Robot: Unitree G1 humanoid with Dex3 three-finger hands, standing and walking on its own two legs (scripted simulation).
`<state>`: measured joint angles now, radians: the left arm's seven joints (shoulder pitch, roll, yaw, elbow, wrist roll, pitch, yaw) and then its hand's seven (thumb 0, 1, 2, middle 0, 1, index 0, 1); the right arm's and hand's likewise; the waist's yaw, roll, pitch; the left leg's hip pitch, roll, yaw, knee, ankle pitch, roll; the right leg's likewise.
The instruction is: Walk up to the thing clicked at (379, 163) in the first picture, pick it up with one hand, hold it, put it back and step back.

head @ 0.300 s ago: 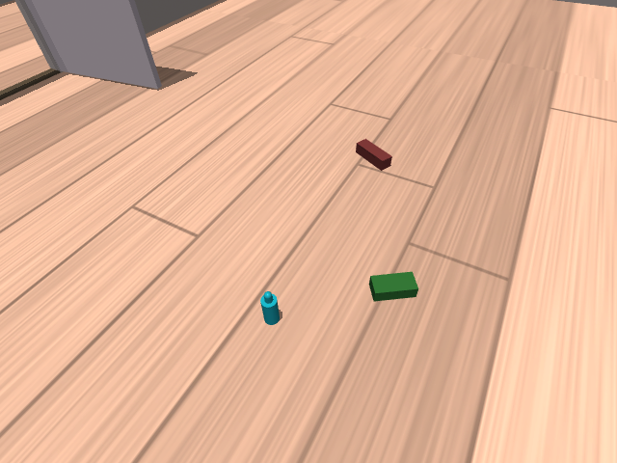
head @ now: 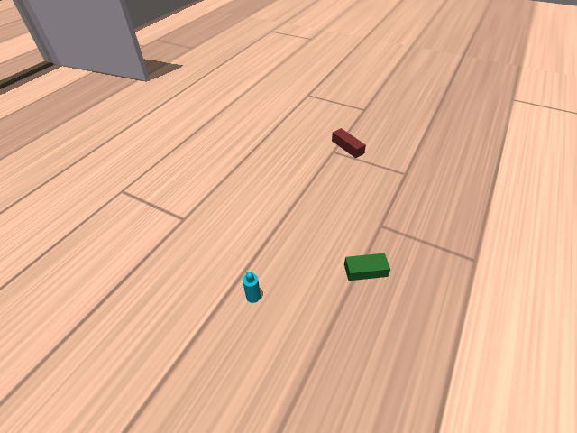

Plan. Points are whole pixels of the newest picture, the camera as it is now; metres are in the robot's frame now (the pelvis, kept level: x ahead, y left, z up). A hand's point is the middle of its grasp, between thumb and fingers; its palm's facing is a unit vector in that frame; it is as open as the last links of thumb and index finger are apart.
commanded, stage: stand
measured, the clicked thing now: (348, 142) +1.75 -0.31 -0.75
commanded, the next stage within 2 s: walk up in 0.82 s
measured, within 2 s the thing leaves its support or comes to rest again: neither
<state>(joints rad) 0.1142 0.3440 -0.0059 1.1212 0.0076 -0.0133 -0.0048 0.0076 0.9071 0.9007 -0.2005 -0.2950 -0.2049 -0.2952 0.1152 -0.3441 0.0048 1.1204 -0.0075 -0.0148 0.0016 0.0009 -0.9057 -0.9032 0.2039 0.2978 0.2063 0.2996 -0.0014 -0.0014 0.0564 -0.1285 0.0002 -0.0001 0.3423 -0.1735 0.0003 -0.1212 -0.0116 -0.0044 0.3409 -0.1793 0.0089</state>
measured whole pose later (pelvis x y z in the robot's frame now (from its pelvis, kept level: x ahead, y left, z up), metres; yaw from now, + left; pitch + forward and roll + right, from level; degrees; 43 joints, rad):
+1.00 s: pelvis +0.00 +0.00 -0.01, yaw -8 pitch -1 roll +1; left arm 0.20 0.38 0.03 0.98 0.03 0.03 0.00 0.01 0.91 0.90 -0.20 -0.30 -0.21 -0.30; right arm 0.05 -0.39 -0.08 0.95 -0.02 0.01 0.02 0.00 -0.90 -0.90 0.21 0.30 0.21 0.30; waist 0.00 0.00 0.12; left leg -0.21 0.04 0.14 0.52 -0.29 0.02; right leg -0.35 0.00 0.03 0.76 -0.42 0.00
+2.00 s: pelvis -0.02 +0.03 -0.03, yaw -43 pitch -3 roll -1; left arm 0.28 0.40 0.06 0.79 0.03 -0.02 -0.01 0.01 0.91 0.90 -0.20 -0.30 -0.21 -0.30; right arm 0.30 -0.46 -0.07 0.78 -0.02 0.04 0.01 0.00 -0.90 -0.90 0.20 0.30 0.21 0.30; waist -0.04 0.05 0.11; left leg -0.41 0.11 0.03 0.93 -0.51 0.00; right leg -0.28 0.05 0.05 0.72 -0.38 -0.02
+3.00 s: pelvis +0.00 +0.04 -0.01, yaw -54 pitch -3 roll +1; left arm 0.07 0.35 0.00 1.07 -0.01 -0.03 0.01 0.01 0.91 0.90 -0.20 -0.30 -0.21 -0.30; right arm 0.12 -0.36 -0.01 1.08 0.00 0.00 0.02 0.00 -0.91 -0.90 0.20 0.30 0.21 0.30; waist -0.02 0.00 0.06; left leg -0.16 0.04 0.08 0.47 -0.26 -0.01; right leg -0.20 0.01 0.11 0.50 -0.25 0.02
